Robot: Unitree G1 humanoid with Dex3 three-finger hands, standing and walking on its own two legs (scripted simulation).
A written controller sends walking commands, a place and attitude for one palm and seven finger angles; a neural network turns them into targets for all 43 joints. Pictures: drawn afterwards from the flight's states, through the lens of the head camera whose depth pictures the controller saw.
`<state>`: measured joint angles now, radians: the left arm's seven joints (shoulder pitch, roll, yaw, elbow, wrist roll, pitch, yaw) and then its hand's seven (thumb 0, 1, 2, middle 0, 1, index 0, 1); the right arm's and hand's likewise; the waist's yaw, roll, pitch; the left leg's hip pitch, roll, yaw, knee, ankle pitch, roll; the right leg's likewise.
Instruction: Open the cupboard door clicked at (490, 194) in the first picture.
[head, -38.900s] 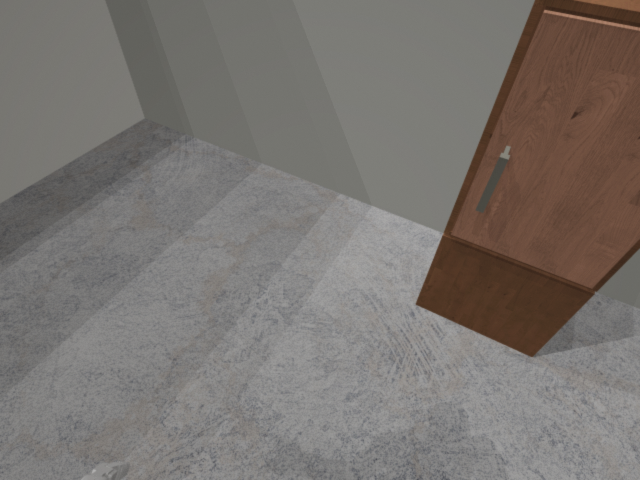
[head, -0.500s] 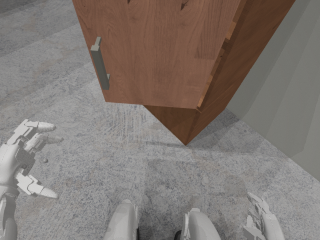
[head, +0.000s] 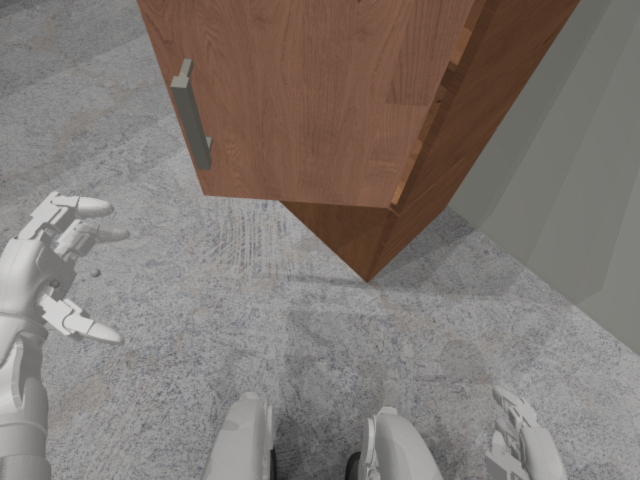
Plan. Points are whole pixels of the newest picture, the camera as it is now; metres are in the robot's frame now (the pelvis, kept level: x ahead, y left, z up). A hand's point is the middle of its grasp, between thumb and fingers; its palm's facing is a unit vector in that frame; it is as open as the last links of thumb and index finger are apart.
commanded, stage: move the hooked fingers beside the handle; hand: left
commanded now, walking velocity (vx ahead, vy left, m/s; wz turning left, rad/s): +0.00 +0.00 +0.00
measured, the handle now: (196, 118) +0.59 +0.22 +0.02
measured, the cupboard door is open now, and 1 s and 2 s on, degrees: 43 43 43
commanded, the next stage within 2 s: none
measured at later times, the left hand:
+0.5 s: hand (120, 211) +0.41 +0.27 +0.03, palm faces +0.01 -1.00 -0.04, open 14.0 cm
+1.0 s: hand (138, 167) +0.49 +0.27 +0.02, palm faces +0.01 -1.00 -0.03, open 14.0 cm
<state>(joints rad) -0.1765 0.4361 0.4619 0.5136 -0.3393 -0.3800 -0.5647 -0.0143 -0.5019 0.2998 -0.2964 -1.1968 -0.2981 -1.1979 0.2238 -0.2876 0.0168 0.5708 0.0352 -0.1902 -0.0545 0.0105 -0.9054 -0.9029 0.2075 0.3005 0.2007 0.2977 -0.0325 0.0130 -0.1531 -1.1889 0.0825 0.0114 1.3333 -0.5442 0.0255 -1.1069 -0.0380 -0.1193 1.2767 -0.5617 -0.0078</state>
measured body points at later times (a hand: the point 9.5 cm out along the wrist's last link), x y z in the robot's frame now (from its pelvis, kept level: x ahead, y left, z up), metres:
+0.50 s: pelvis +0.00 +0.01 -0.01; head +0.14 +0.04 +0.42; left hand +0.41 +0.33 +0.03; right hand +0.10 -0.27 -0.11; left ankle +0.04 +0.10 -0.61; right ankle +0.02 -0.12 -0.61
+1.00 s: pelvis -0.01 +0.00 -0.03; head +0.17 +0.03 +0.38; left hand +0.48 +0.33 +0.03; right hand +0.04 -0.28 -0.13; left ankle +0.04 +0.10 -0.61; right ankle +0.02 -0.12 -0.61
